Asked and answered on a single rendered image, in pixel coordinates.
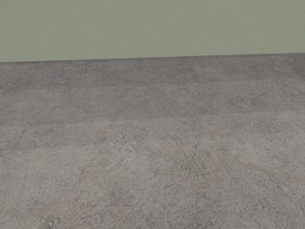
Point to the left robot hand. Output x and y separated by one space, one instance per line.
48 223

